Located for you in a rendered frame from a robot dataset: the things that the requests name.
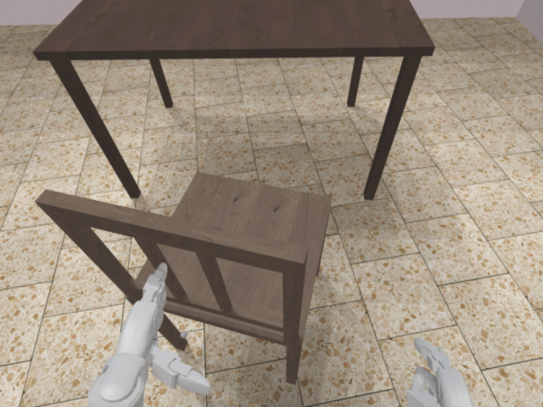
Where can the left robot hand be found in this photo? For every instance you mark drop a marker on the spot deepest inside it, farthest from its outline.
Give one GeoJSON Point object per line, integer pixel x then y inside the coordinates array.
{"type": "Point", "coordinates": [141, 327]}

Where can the table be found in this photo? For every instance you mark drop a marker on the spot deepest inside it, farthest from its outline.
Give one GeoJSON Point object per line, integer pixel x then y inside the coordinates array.
{"type": "Point", "coordinates": [237, 29]}

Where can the right robot hand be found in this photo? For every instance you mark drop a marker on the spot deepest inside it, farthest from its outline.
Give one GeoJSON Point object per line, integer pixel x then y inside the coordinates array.
{"type": "Point", "coordinates": [446, 389]}

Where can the robot left forearm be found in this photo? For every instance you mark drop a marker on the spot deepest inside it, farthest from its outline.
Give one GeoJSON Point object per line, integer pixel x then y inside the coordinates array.
{"type": "Point", "coordinates": [121, 384]}

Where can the chair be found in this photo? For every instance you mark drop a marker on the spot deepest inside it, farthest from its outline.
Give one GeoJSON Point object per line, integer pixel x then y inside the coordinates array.
{"type": "Point", "coordinates": [240, 255]}

